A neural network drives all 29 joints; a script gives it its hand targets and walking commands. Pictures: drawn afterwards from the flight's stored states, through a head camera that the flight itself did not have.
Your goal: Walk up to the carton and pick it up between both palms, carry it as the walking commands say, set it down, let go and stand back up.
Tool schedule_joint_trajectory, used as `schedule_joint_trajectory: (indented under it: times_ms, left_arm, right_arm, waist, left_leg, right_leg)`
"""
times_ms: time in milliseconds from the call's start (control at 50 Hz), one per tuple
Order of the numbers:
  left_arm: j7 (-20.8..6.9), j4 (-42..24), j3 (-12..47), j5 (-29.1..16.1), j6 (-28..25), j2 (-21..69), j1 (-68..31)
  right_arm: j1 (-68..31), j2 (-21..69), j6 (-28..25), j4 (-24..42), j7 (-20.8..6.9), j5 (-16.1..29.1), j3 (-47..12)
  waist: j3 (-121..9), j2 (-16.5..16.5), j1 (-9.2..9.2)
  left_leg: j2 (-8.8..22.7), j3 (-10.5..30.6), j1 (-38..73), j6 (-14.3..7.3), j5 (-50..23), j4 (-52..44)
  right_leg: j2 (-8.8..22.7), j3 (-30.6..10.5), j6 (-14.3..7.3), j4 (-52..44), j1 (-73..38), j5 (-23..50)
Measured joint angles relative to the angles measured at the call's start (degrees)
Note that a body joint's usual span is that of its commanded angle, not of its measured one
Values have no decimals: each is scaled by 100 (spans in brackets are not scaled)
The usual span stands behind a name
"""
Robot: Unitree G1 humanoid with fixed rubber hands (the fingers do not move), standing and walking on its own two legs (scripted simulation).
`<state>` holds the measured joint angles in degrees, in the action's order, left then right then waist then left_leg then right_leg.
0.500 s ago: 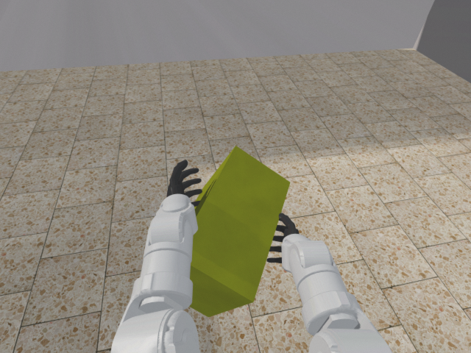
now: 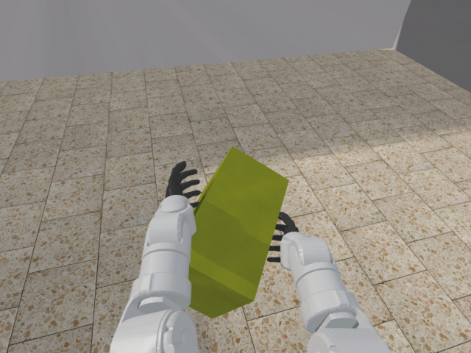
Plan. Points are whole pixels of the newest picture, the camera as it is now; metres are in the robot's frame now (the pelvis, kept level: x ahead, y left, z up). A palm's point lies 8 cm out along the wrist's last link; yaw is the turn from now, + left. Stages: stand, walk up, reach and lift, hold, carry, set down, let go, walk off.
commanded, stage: reach and lift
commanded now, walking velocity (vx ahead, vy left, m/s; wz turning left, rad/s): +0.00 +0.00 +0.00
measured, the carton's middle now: (222, 230) +0.37 +0.05 -0.03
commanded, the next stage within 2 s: hold in 0.70 s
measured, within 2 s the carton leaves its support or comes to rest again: neither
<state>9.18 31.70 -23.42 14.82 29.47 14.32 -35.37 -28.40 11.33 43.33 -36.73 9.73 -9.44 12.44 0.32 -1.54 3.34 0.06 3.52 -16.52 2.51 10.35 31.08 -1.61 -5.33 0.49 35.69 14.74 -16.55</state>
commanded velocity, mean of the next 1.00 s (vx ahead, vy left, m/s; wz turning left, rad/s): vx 0.00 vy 0.00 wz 0.00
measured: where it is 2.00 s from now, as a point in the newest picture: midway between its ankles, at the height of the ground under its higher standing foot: outside the picture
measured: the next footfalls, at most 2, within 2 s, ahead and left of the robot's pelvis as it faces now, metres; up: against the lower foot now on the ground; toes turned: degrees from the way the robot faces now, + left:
right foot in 1.80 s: -0.06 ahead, -0.06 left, +0.00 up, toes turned +6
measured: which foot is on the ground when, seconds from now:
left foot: down 0.00-1.00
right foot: down 0.00-1.00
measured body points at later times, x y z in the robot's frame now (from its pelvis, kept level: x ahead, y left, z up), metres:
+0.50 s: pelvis +0.00 +0.00 +0.00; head -0.04 +0.01 +0.45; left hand +0.35 +0.13 +0.08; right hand +0.32 -0.09 +0.02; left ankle +0.08 +0.15 -0.73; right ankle +0.03 -0.12 -0.73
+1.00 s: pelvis +0.00 +0.00 +0.00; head -0.06 +0.01 +0.45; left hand +0.34 +0.13 +0.08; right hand +0.31 -0.09 +0.02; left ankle +0.08 +0.15 -0.73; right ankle +0.03 -0.12 -0.73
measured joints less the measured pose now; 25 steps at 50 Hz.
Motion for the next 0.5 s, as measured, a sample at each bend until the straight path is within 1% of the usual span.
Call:
schedule_joint_trajectory:
  times_ms: [160,360,500]
  left_arm:
    - [0,0,0,0,-4,0,17]
    - [-24,1,7,0,-16,-2,159]
    - [-52,1,47,0,28,-2,281]
  right_arm:
    - [0,13,9,1,16,-32,0]
    - [7,27,158,35,98,-58,1]
    - [62,26,230,56,97,-118,0]
  waist:
    - [-25,0,-6]
    - [-162,0,-96]
    - [-278,0,-131]
  left_leg:
    - [0,0,0,-2,2,0]
    - [0,0,1,-16,18,0]
    - [0,0,1,-17,21,0]
  right_leg:
    - [0,-1,0,-2,-1,0]
    - [1,-2,0,-37,-18,0]
    - [1,-2,0,-51,-24,3]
